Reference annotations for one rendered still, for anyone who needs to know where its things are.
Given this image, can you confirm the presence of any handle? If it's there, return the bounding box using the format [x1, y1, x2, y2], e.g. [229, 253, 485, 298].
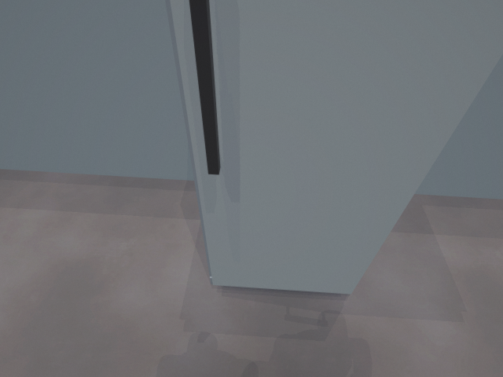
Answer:
[189, 0, 220, 175]

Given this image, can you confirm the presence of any fridge door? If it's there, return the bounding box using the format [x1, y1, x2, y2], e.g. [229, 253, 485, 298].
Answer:
[170, 0, 503, 295]

